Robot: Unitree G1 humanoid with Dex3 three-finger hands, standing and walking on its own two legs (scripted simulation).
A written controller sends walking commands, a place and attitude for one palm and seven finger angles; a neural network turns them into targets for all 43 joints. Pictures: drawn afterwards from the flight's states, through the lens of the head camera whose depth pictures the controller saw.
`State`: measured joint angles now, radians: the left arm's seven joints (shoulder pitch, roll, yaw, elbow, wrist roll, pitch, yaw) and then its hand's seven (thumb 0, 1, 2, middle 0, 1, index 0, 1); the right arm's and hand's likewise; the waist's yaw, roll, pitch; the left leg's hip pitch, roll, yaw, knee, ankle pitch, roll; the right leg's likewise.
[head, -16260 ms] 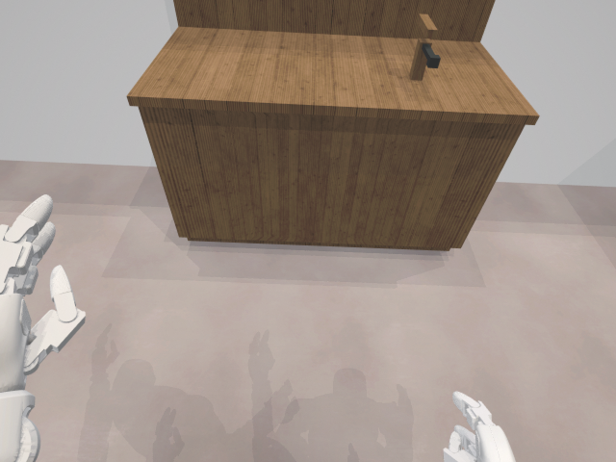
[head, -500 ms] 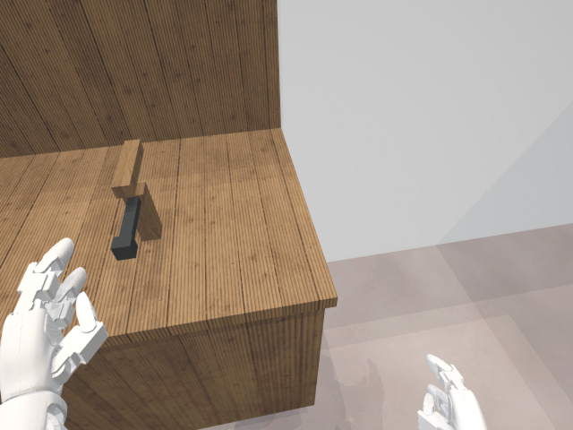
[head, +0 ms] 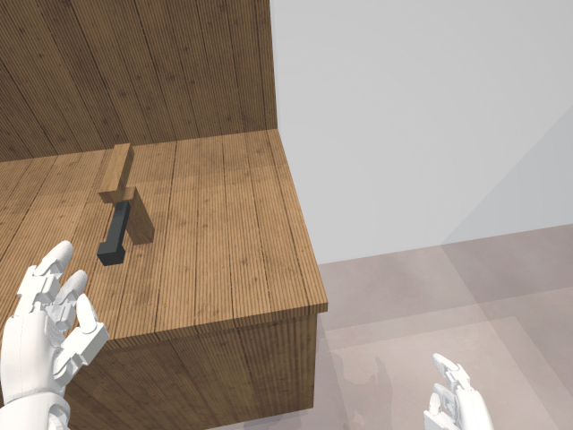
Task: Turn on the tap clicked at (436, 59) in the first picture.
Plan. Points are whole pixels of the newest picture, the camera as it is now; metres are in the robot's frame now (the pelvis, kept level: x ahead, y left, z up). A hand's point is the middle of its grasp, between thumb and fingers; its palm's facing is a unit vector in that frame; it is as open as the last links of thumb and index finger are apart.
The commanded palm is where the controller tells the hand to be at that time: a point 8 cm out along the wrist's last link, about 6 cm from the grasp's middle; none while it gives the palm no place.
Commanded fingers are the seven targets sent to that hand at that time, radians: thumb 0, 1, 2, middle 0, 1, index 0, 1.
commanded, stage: turn the palm inward beside the body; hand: left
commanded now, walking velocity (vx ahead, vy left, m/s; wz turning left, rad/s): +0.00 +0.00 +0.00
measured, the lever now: (111, 253) +0.33 +0.32 +0.08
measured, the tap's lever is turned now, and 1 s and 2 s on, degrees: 0 0 0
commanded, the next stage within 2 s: reach beside the lever's end, fingers flat in 0.04 s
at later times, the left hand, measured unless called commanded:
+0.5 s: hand (106, 311) +0.21 +0.24 +0.13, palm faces +0.47 -0.87 -0.14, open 7.4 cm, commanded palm +0.16 +0.28 +0.13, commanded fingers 0.00 0.90 0.90 -0.20 -0.30 -0.20 -0.30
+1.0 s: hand (109, 296) +0.24 +0.26 +0.11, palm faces +0.46 -0.88 -0.13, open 7.5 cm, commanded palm +0.19 +0.31 +0.11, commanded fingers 0.00 0.90 0.90 -0.18 -0.24 -0.18 -0.24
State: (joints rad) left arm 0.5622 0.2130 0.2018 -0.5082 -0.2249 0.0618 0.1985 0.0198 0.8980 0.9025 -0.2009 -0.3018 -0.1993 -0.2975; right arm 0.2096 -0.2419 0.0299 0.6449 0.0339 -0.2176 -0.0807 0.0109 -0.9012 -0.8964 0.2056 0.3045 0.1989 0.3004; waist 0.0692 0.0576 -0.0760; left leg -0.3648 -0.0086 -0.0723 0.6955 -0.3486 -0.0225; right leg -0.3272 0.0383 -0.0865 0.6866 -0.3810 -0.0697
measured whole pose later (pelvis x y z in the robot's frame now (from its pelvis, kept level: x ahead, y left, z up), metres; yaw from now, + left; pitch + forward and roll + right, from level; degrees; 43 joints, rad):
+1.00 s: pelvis +0.00 +0.01 +0.00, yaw -1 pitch +2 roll +0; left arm 0.30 0.22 0.24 -0.19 -0.21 -0.01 0.19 0.02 0.90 0.90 -0.19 -0.27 -0.19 -0.26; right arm 0.18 -0.24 0.03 0.68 0.03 -0.18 -0.09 0.01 -0.90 -0.90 0.21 0.30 0.20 0.30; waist 0.04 0.05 -0.05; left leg -0.38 -0.02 -0.05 0.67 -0.33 0.00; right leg -0.35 0.03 -0.06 0.67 -0.36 -0.05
